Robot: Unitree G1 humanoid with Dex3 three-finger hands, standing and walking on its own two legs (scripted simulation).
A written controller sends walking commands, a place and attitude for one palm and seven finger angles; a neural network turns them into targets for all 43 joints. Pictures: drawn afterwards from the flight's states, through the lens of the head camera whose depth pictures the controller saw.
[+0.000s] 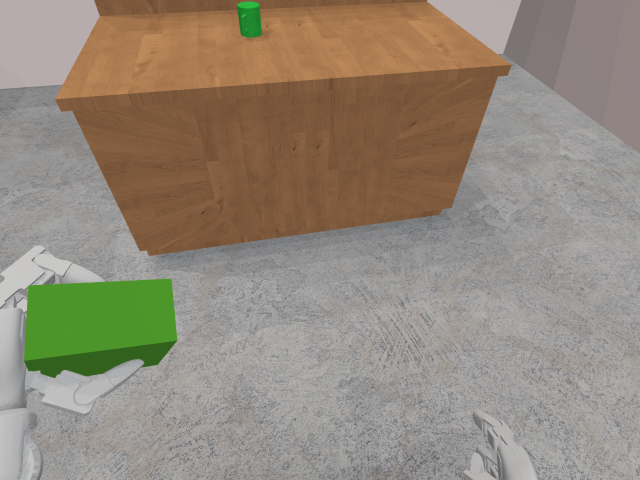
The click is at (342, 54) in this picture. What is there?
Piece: table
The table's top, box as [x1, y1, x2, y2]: [55, 2, 510, 111]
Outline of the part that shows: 510,64 427,2 260,9 262,33 257,37 244,37 240,34 237,10 99,16 55,99 61,111 507,75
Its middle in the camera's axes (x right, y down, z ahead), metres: -0.12 -0.70 +1.39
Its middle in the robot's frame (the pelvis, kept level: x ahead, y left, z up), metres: +1.50 +0.21 -0.05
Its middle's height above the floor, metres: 0.72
